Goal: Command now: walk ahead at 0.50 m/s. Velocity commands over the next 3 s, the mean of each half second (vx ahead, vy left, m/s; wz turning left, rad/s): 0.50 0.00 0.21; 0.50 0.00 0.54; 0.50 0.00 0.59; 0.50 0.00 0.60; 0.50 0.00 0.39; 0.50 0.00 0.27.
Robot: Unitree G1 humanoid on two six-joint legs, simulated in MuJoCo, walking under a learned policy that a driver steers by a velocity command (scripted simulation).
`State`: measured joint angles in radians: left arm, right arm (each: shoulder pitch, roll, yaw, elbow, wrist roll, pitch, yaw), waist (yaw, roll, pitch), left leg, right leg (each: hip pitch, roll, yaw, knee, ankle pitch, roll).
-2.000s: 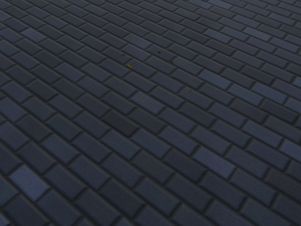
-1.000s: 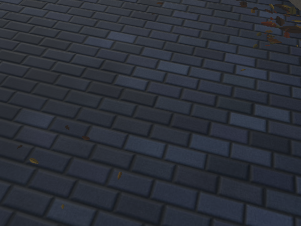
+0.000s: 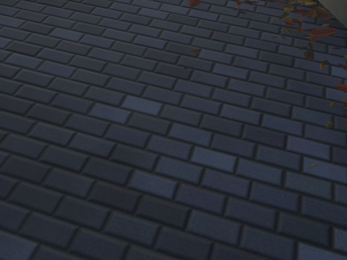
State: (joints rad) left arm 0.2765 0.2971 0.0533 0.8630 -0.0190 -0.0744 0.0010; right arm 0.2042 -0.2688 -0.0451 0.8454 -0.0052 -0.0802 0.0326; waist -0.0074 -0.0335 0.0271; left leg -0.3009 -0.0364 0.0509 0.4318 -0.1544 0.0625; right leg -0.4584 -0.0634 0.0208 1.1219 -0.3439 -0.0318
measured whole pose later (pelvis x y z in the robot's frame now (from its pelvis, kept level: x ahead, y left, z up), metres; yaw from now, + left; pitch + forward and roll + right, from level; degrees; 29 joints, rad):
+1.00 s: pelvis +0.52 +0.07 -0.01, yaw +26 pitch +1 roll -1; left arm 0.18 0.29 0.07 0.86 -0.02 -0.11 0.00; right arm 0.20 -0.29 -0.09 0.74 0.02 -0.04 0.03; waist 0.00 -0.01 0.07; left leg -0.39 -0.07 0.02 0.56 -0.19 0.10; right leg -0.36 -0.06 0.01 1.20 -0.42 0.00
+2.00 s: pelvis +0.93 +0.40 -0.01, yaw +62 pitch +1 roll -1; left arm 0.21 0.32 0.06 0.81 -0.02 -0.10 -0.01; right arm 0.19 -0.30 -0.07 0.62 0.02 -0.04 0.04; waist 0.02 -0.01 0.08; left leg -0.41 -0.07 0.01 0.57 -0.18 0.09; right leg -0.35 -0.06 0.01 1.19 -0.42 0.01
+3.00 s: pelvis +1.14 +0.93 -0.01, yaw +81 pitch +2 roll +0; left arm 0.30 0.31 0.04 0.82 -0.01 -0.09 -0.01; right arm 0.15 -0.29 -0.06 0.65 0.02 -0.06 0.03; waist 0.03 -0.01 0.04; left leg -0.42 -0.07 0.00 0.54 -0.16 0.08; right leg -0.30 -0.02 0.01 1.13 -0.43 0.00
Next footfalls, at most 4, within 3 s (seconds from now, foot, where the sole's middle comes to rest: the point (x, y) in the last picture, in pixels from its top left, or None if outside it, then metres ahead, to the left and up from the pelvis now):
0.36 right None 0.38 -0.15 -0.78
0.88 left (131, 231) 0.59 0.17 -0.78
1.38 right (143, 157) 0.94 0.14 -0.78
1.88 left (56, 159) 0.92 0.53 -0.78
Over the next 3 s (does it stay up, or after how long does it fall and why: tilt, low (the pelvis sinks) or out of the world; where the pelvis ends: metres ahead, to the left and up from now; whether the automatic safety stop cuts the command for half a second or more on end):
stays up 1.14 0.93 -0.01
